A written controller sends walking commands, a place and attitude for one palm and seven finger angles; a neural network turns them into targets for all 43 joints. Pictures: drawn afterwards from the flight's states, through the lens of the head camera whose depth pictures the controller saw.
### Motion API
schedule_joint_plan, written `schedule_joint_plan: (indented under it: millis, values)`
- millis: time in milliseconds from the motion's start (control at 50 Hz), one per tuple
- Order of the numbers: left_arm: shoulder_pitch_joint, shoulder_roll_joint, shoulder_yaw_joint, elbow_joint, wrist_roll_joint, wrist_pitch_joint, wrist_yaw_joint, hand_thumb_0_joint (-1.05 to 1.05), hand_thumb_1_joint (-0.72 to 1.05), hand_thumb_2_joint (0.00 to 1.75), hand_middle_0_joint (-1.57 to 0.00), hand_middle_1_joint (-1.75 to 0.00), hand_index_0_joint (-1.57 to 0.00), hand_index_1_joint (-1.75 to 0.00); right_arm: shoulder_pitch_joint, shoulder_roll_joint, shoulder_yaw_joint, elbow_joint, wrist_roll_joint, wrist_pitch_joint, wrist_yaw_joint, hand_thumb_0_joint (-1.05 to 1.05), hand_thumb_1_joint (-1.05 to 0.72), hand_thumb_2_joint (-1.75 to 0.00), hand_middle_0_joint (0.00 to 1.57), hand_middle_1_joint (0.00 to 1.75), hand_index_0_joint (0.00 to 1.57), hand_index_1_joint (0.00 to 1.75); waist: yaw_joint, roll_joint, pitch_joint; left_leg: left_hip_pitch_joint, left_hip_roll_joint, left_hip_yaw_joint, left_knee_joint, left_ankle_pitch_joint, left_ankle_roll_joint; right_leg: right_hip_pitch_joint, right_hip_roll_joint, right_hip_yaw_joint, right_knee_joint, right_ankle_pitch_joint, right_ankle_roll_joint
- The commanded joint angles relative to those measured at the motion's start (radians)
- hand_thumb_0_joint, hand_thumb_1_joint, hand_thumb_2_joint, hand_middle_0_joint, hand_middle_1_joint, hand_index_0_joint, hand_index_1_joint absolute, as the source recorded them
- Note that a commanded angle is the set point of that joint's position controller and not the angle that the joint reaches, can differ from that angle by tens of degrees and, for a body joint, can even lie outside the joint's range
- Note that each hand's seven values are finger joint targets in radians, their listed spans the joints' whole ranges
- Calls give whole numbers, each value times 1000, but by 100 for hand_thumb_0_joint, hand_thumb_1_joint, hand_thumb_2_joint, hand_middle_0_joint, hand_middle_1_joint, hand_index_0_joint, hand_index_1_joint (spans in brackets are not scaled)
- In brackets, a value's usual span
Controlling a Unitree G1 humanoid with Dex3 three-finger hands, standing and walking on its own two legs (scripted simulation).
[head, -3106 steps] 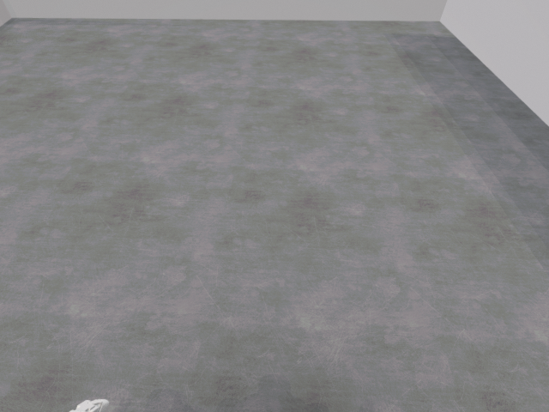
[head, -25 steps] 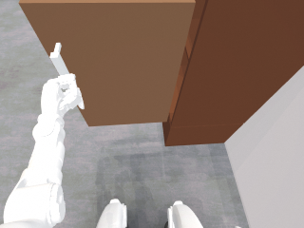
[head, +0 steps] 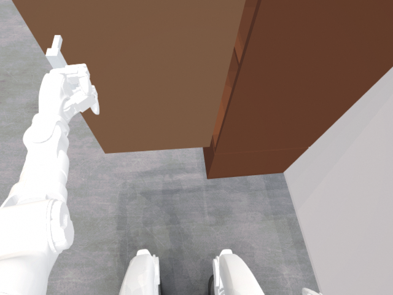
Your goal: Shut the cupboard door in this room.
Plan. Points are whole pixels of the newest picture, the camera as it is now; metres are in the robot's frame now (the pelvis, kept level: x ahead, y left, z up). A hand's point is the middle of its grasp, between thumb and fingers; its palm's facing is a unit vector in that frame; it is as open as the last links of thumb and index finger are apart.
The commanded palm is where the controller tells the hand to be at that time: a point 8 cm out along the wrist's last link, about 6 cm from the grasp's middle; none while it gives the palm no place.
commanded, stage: push the door shut along its arc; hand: left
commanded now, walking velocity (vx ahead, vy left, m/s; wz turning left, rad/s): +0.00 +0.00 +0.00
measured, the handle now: (69, 72) +0.56 +0.24 +0.07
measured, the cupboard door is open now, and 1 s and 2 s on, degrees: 90 77 75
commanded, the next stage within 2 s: pull the fist back off the door in 0.90 s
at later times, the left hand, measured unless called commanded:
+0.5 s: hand (103, 73) +0.55 +0.17 +0.08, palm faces -0.20 -0.98 -0.02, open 3.1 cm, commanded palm +0.56 +0.19 +0.07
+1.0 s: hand (116, 55) +0.60 +0.15 +0.08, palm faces -0.29 -0.96 -0.04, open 2.9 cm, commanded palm +0.61 +0.15 +0.07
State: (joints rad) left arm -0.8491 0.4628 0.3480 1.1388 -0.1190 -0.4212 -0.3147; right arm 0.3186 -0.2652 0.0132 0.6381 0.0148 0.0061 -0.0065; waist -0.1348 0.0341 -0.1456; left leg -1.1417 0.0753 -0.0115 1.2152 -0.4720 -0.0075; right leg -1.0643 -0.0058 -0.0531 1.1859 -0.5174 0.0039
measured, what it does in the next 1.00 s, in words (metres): stands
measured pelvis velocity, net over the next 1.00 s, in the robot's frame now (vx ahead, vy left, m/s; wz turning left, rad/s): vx -0.01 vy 0.01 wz -0.06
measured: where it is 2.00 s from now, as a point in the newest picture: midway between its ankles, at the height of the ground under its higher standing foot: outside the picture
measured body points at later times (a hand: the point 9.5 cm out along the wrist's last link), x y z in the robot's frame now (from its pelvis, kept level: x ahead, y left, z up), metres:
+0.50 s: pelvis -0.01 +0.01 -0.02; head +0.15 +0.04 +0.39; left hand +0.55 +0.22 +0.08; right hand -0.03 -0.26 -0.12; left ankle +0.05 +0.12 -0.63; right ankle +0.02 -0.13 -0.63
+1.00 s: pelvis -0.01 +0.01 -0.04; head +0.19 +0.03 +0.37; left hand +0.61 +0.20 +0.08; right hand -0.06 -0.24 -0.13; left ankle +0.05 +0.12 -0.63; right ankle +0.02 -0.13 -0.63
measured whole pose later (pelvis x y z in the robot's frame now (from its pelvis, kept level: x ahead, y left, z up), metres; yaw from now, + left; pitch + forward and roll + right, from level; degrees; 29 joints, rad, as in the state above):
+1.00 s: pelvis -0.01 +0.01 -0.04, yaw -3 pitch +32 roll -6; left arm -1.38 0.77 0.32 1.35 0.03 -0.19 -0.46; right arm 0.41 -0.25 0.08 0.66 -0.02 -0.04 -0.01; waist -0.29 0.07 -0.11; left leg -1.42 0.10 -0.04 1.37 -0.51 0.01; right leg -1.32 0.03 -0.07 1.28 -0.52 0.01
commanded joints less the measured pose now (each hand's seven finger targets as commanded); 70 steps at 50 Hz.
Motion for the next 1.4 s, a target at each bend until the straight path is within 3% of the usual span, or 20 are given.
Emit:
schedule_joint_plan:
  millis: [0,80,180,280,360,440,560,600,660,700,940,980,1000,1020,1040,1100,1160,1200,1260,1380]
  values:
    - [-518,221,6,-190,-2,-46,-19,0,90,90,-130,-150,-130,-150,152,-177,-64,-49,4,-26,-11,0,-90,-90,20,30,20,30,-61,89,-470,420,-33,-51,-104,248,39,69,38,35,-158,232,-23]
    - [-610,271,10,-132,7,-16,-43,0,90,90,-130,-150,-130,-150,171,-188,-55,-37,6,-31,-15,0,-90,-90,20,30,20,30,-91,79,-436,360,-31,-54,-91,186,46,44,43,39,-162,181,-23]
    - [-717,283,-16,-109,22,12,-68,0,90,90,-130,-150,-130,-150,196,-196,-48,-25,2,-47,-17,0,-90,-90,20,30,20,30,-116,165,-463,396,-26,-71,-77,173,44,-44,45,26,-146,148,-30]
    - [-785,346,6,-93,35,33,-89,0,90,90,-130,-150,-130,-150,223,-206,-40,-19,-5,-56,-17,0,-90,-90,20,30,20,30,-131,183,-510,397,-19,-83,-54,204,46,-69,51,19,-126,157,-34]
    - [-819,310,-26,-115,43,47,-96,0,90,90,-130,-150,-130,-150,242,-205,-43,-18,-11,-60,-11,0,-90,-90,20,30,20,30,-136,249,-544,469,-17,-101,-50,251,37,-122,56,4,-110,171,-42]
    - [-878,365,7,-63,63,83,-78,0,90,90,-130,-150,-130,-150,253,-213,-34,-13,-15,-57,-13,0,-90,-90,20,30,20,30,-158,217,-495,408,-11,-105,-44,197,41,-146,57,-2,-106,143,-38]
    - [-938,440,34,-58,108,86,-62,0,90,90,-130,-150,-130,-150,273,-211,-23,-23,-27,-62,-10,0,-90,-90,20,30,20,30,-165,264,-548,407,-11,-106,-13,256,42,-155,62,-5,-76,170,-41]
    - [-929,476,58,-47,115,93,-71,0,90,90,-130,-150,-130,-150,283,-213,-24,-26,-29,-57,-10,0,-90,-90,20,30,20,30,-163,246,-564,394,-9,-106,-4,281,41,-130,63,-7,-73,190,-37]
    - [-911,463,50,-19,122,117,-85,0,90,90,-130,-150,-130,-150,293,-210,-21,-33,-29,-53,-7,0,-90,-90,20,30,20,30,-166,250,-556,393,-9,-105,3,307,42,-138,67,-11,-68,208,-37]
    - [-929,515,70,-27,130,131,-93,0,90,90,-130,-150,-130,-150,300,-214,-20,-36,-30,-45,-13,0,-90,-90,20,30,20,30,-171,224,-568,352,-8,-93,13,309,48,-100,68,-6,-69,228,-31]
    - [-1099,444,-24,-11,123,170,-143,0,90,90,-130,-150,-130,-150,323,-210,-19,15,-32,-67,-29,0,-90,-90,20,30,20,30,-236,263,-537,354,-6,-94,51,300,55,-174,75,-12,-75,222,-32]
    - [-1120,431,-38,-38,121,163,-152,0,90,90,-130,-150,-130,-150,320,-211,-20,22,-36,-73,-30,0,-90,-90,20,30,20,30,-230,323,-581,416,-6,-105,58,350,49,-202,75,-18,-60,238,-39]
    - [-1069,464,173,-53,48,185,26,0,90,90,-130,-150,-130,-150,373,-194,-8,-14,-56,-70,-20,0,-90,-90,20,30,20,30,-165,320,-604,390,6,-120,31,353,42,-159,67,-19,-65,246,-31]
    - [-1002,390,114,-26,66,198,107,0,90,90,-130,-150,-130,-150,356,-188,-10,-16,-60,-69,-2,0,-90,-90,20,30,20,30,-171,300,-601,384,9,-122,19,350,35,-156,66,-24,-59,238,-25]
    - [-988,340,124,-39,67,200,183,0,90,90,-130,-150,-130,-150,369,-185,-21,-11,-75,-64,13,0,-90,-90,20,30,20,30,-179,255,-583,374,9,-121,14,335,34,-156,65,-27,-67,231,-16]
    - [-957,318,93,-150,180,146,362,0,90,90,-130,-150,-130,-150,374,-177,-35,-13,-102,-47,58,0,-90,-90,20,30,20,30,-162,311,-620,417,4,-112,9,365,26,-144,60,-24,-66,240,-16]
    - [-933,317,48,-204,247,99,369,0,90,90,-130,-150,-130,-150,373,-180,-51,-15,-98,-20,80,0,-90,-90,20,30,20,30,-160,320,-658,470,-2,-106,-10,404,22,-83,63,-16,-85,279,-26]
    - [-938,275,21,-192,214,93,330,0,90,90,-130,-150,-130,-150,355,-180,-56,-12,-85,-8,76,0,-90,-90,20,30,20,30,-174,289,-624,468,-5,-100,-35,347,24,-54,66,-13,-118,266,-24]
    - [-904,342,98,-197,153,79,294,0,90,90,-130,-150,-130,-150,344,-183,-51,-15,-74,-4,61,0,-90,-90,20,30,20,30,-149,243,-627,432,-13,-83,-58,326,32,37,67,2,-142,283,-22]
    - [-642,271,101,-137,138,22,299,0,90,90,-130,-150,-130,-150,325,-157,-54,-33,-71,5,67,0,-90,-90,20,30,20,30,-95,155,-553,373,-27,-38,-88,355,33,157,62,13,-162,373,-14]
